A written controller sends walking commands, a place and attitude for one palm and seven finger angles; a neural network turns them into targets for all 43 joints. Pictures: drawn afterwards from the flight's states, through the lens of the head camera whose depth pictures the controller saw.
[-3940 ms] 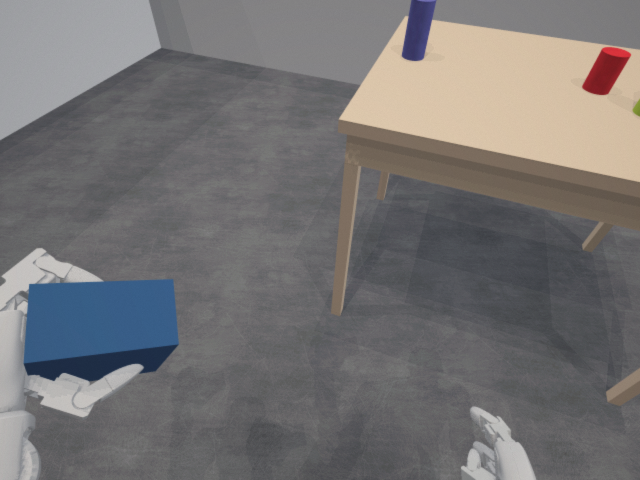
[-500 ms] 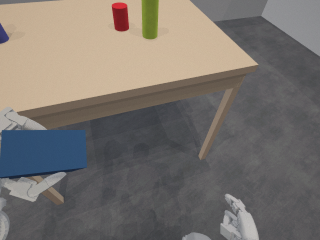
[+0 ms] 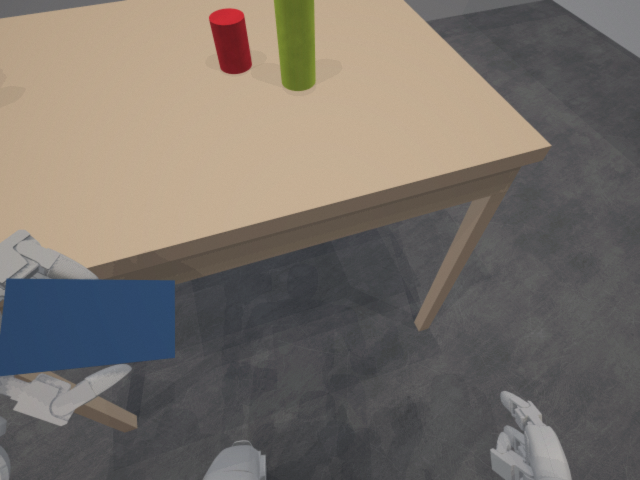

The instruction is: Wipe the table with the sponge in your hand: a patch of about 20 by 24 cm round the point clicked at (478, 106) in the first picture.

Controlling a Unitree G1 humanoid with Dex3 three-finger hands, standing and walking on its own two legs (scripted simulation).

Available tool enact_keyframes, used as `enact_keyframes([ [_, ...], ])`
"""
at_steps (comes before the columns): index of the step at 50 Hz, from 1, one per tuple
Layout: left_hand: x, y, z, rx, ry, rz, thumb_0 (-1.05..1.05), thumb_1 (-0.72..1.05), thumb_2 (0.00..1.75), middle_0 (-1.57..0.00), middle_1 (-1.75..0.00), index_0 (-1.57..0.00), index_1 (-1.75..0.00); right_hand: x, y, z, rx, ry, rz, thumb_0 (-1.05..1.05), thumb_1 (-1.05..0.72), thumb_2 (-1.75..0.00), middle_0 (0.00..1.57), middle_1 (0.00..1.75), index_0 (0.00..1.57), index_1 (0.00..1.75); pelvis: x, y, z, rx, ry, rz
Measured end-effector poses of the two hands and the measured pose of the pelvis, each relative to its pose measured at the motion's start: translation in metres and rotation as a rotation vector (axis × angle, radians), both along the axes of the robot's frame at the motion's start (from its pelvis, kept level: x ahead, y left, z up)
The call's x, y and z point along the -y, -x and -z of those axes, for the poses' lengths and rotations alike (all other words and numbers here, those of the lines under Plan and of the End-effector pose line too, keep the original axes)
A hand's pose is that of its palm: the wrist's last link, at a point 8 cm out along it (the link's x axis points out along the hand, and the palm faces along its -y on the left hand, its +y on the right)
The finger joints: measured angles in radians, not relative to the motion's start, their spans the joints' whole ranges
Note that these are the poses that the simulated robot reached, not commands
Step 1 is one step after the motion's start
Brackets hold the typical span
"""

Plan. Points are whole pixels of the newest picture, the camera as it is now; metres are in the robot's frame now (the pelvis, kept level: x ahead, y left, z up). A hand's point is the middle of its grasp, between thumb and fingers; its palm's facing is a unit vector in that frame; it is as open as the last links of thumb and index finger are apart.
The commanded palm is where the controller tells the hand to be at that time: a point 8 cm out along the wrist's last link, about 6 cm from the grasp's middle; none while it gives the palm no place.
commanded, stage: take the last steps up to it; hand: left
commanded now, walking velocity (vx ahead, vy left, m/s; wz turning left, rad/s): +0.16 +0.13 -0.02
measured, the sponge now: (110, 327) +0.23 +0.19 +0.15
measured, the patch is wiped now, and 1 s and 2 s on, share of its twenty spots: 0.00 0.00 0.00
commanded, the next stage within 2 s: come to a stop and stand still in 0.08 s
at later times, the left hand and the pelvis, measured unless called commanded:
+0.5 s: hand (55, 264) +0.27 +0.24 +0.18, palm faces +0.37 -0.78 -0.49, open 10.3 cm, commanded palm +0.22 +0.29 +0.17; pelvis +0.05 +0.01 -0.01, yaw -2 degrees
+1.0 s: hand (61, 358) +0.20 +0.21 +0.17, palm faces +0.41 -0.82 -0.40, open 10.3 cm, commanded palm +0.16 +0.25 +0.17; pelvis -0.01 -0.03 +0.00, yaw -2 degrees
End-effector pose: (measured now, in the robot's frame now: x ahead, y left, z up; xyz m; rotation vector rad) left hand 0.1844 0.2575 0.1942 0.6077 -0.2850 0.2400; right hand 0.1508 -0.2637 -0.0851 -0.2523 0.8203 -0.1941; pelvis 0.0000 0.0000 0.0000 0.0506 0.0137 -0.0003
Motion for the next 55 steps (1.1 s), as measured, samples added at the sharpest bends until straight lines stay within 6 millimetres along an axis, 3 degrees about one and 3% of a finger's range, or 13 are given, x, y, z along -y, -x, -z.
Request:
enact_keyframes([
  [4, -0.027, -0.016, -0.008, 0.067, -0.032, -0.002, -0.01, -0.51, 0.99, -0.7, -1.35, -0.72, -1.34, -0.015, -0.018, -0.003, 0.037, 0.02, 0.03, 0.01, -0.91, -0.9, 0.2, 0.3, 0.2, 0.3, -0.021, -0.023, 0.007, 0.008, 0.02, 0.014],
  [7, -0.051, -0.032, 0.002, 0.108, -0.005, -0.029, -0.01, -0.51, 0.99, -0.7, -1.35, -0.72, -1.34, -0.035, -0.031, 0.002, 0.064, 0.002, 0.065, 0.01, -0.91, -0.9, 0.19, 0.3, 0.2, 0.3, -0.035, -0.037, 0.016, 0.026, 0.015, 0.029],
  [11, -0.071, -0.052, 0.019, 0.076, 0.076, -0.084, -0.01, -0.51, 0.99, -0.7, -1.35, -0.72, -1.34, -0.072, -0.042, 0.003, 0.072, -0.067, 0.039, 0.01, -0.91, -0.9, 0.19, 0.3, 0.2, 0.3, -0.042, -0.046, 0.013, 0.026, 0.04, 0.029],
  [15, -0.06, -0.058, 0.022, 0.052, 0.143, -0.059, -0.01, -0.51, 0.99, -0.7, -1.35, -0.72, -1.34, -0.101, -0.048, 0.002, 0.061, -0.123, -0.032, 0.01, -0.9, -0.9, 0.2, 0.3, 0.2, 0.3, -0.042, -0.051, 0.008, 0.023, 0.05, 0.023],
  [19, -0.039, -0.053, 0.007, 0.064, 0.122, 0.003, -0.01, -0.51, 0.99, -0.7, -1.35, -0.72, -1.34, -0.113, -0.054, 0.002, 0.063, -0.157, -0.087, 0.01, -0.9, -0.9, 0.2, 0.3, 0.2, 0.3, -0.034, -0.054, 0.005, 0.024, 0.051, 0.024],
  [24, -0.026, -0.05, -0.006, 0.059, 0.027, -0.036, -0.01, -0.51, 0.99, -0.7, -1.35, -0.72, -1.35, -0.098, -0.06, 0.011, 0.081, -0.197, -0.098, 0.01, -0.9, -0.9, 0.2, 0.3, 0.21, 0.3, -0.016, -0.055, 0.008, 0.026, 0.039, 0.029],
  [29, -0.012, -0.05, 0.006, -0.019, 0.048, -0.117, -0.01, -0.51, 0.99, -0.7, -1.35, -0.72, -1.35, -0.058, -0.058, 0.022, 0.077, -0.194, -0.058, 0.01, -0.9, -0.9, 0.2, 0.3, 0.21, 0.3, 0.002, -0.051, 0.009, 0.032, 0.043, 0.03],
  [35, 0.013, -0.043, 0.028, -0.112, 0.111, -0.096, -0.01, -0.51, 0.99, -0.7, -1.35, -0.72, -1.35, -0.006, -0.04, 0.012, 0.059, -0.102, 0.009, 0.01, -0.9, -0.9, 0.2, 0.3, 0.2, 0.3, 0.018, -0.04, 0.003, 0.02, -0.001, 0.033],
  [40, 0.024, -0.026, 0.018, -0.051, 0.099, -0.049, -0.01, -0.51, 0.99, -0.7, -1.35, -0.72, -1.35, 0.019, -0.023, 0.0, 0.058, -0.027, 0.026, 0.01, -0.91, -0.9, 0.2, 0.3, 0.2, 0.3, 0.027, -0.025, 0.003, 0.018, 0.002, 0.024],
  [46, 0.018, 0.008, 0.003, 0.066, 0.08, -0.053, -0.01, -0.51, 0.99, -0.7, -1.35, -0.72, -1.35, 0.021, -0.002, -0.007, 0.068, 0.002, 0.006, 0.01, -0.91, -0.9, 0.2, 0.3, 0.2, 0.3, 0.029, -0.005, 0.007, 0.025, 0.035, 0.013],
  [55, 0.008, 0.046, 0.019, 0.043, 0.135, -0.13, -0.01, -0.51, 0.99, -0.7, -1.35, -0.72, -1.35, -0.011, 0.029, -0.002, 0.095, -0.084, -0.048, 0.01, -0.9, -0.9, 0.2, 0.3, 0.2, 0.3, 0.03, 0.024, 0.005, 0.07, 0.024, 0.013],
])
